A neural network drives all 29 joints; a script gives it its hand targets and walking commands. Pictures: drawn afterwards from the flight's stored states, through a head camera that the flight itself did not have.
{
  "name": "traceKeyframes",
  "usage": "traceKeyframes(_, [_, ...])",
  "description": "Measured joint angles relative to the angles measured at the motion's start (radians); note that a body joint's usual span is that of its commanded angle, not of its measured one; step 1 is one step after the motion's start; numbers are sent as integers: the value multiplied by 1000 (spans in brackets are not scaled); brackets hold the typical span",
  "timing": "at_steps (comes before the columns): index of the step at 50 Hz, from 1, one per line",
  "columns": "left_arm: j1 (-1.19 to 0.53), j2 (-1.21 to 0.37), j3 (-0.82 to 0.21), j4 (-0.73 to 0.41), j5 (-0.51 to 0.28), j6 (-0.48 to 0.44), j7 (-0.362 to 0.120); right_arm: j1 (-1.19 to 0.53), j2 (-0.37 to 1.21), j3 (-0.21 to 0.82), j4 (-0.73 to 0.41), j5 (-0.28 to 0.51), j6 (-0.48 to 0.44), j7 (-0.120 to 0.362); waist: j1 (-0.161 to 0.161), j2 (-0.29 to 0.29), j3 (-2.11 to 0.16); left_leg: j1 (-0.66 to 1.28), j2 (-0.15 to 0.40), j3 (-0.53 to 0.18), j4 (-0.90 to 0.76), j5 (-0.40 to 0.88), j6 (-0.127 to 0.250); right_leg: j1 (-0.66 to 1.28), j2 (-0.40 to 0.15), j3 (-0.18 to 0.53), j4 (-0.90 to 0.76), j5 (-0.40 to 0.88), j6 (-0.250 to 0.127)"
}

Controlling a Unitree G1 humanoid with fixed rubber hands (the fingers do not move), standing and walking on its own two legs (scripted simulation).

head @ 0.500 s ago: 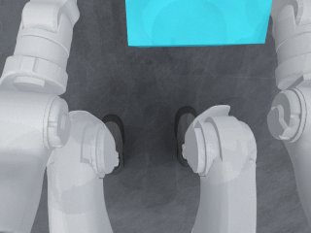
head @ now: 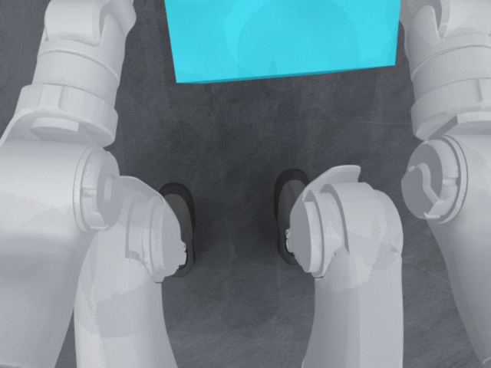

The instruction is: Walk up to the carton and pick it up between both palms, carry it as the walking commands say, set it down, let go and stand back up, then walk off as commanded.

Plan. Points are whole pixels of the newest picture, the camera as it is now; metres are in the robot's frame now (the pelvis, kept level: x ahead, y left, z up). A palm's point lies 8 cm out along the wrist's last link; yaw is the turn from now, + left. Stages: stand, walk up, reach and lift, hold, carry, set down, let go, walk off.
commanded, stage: reach and lift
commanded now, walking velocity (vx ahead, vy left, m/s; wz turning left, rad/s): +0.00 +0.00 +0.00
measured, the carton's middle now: out of the picture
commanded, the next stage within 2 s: none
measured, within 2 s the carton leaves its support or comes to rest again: leaves its support in 0.46 s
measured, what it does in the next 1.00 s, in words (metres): stands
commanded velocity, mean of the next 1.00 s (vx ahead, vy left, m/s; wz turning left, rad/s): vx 0.00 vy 0.00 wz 0.00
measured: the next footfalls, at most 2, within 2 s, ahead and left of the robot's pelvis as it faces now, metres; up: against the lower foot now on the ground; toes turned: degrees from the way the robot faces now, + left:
none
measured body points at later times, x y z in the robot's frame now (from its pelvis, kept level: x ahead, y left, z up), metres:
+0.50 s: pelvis +0.00 +0.00 +0.00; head +0.38 -0.04 +0.22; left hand +0.58 +0.08 -0.19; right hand +0.56 -0.22 -0.18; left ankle +0.10 +0.12 -0.33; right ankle +0.11 -0.12 -0.33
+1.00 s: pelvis -0.01 +0.01 +0.00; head +0.36 -0.04 +0.23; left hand +0.58 +0.09 -0.15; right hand +0.56 -0.21 -0.14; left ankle +0.10 +0.12 -0.33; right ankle +0.11 -0.12 -0.33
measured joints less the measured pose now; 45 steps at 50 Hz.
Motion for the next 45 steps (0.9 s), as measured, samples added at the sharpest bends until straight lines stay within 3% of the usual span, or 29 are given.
traceKeyframes(13, [0,-1,6,0,2,18,-4,0,0,-9,0,-6,18,8,0,0,0,0,-1,0,12,-4,0,0,0,0,12,-3,-1])
traceKeyframes(19, [0,-4,5,-24,2,54,19,0,7,-9,-9,-6,28,-12,-1,0,0,0,-2,-1,12,-3,-1,0,0,0,13,-3,-1])
traceKeyframes(23, [0,-5,-5,-52,3,92,65,0,23,-9,-53,-6,65,-41,-1,0,0,0,-3,-1,12,1,-2,0,0,0,13,1,-1])
traceKeyframes(28, [0,-4,-5,-98,3,128,176,1,64,-9,-116,-6,95,-81,-1,0,1,0,-4,-1,12,9,-3,1,0,0,13,9,-1])
traceKeyframes(31, [0,-4,-5,-125,3,147,182,1,78,-9,-139,-6,107,-132,-1,0,1,0,-5,-1,12,15,-3,3,0,1,12,15,-1])
traceKeyframes(45, [0,-4,6,-222,20,246,183,-1,77,-23,-244,-65,216,-121,-4,13,4,0,-5,-1,2,44,9,14,1,1,-9,42,6])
